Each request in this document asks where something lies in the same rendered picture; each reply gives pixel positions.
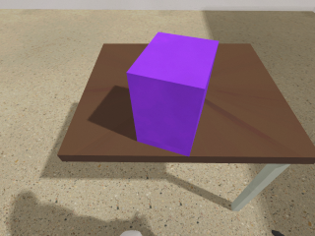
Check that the table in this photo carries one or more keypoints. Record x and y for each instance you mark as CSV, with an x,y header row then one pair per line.
x,y
244,119

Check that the carton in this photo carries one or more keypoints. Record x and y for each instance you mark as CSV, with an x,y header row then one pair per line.
x,y
168,84

